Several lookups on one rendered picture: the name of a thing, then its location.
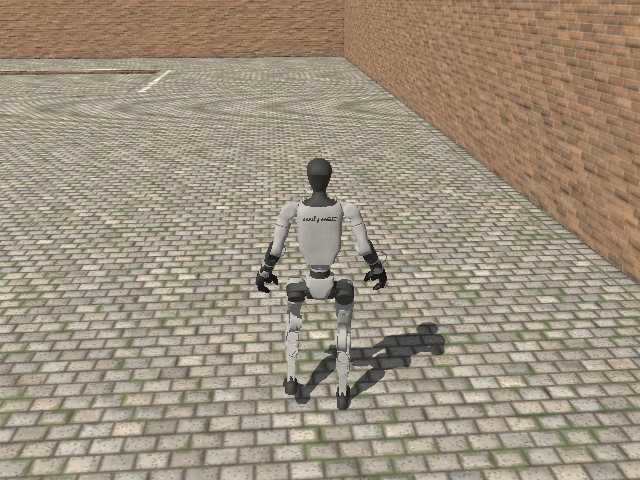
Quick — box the right robot foot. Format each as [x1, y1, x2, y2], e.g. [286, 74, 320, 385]
[336, 385, 350, 410]

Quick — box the right robot upper arm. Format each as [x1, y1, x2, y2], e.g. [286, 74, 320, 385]
[340, 201, 372, 256]

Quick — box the left robot upper arm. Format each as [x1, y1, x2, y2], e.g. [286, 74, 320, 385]
[270, 202, 299, 257]

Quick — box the left robot forearm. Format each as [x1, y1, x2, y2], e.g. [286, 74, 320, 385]
[259, 241, 280, 278]

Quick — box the robot right hand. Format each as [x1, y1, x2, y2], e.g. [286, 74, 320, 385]
[364, 269, 387, 290]

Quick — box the robot right thigh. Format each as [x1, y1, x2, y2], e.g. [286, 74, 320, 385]
[334, 279, 354, 350]

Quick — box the robot left hand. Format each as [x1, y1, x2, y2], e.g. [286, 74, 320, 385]
[255, 271, 278, 293]

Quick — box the right robot forearm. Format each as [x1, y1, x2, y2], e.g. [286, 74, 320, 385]
[363, 240, 384, 274]

